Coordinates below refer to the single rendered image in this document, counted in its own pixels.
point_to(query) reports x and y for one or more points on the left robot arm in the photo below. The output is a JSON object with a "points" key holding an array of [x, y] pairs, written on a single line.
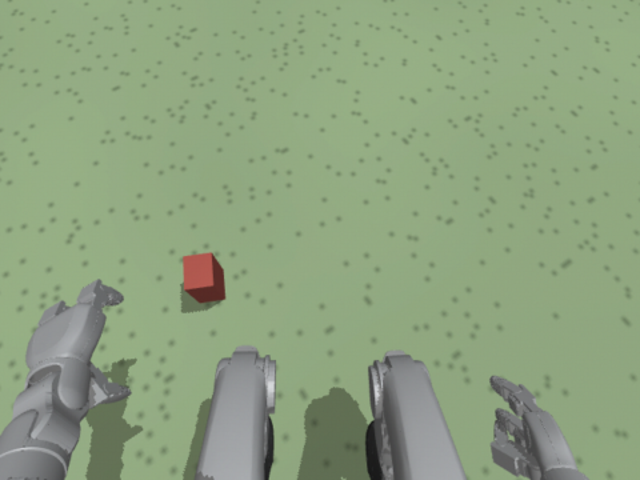
{"points": [[45, 428]]}

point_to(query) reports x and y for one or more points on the right robot foot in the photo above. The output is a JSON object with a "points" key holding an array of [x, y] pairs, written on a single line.
{"points": [[373, 465]]}

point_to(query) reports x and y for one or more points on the left robot hand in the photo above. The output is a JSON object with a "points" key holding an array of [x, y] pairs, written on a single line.
{"points": [[74, 332]]}

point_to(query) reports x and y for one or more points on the right robot hand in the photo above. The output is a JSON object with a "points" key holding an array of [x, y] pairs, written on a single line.
{"points": [[539, 444]]}

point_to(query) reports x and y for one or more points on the carton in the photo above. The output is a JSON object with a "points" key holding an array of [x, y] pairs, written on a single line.
{"points": [[203, 277]]}

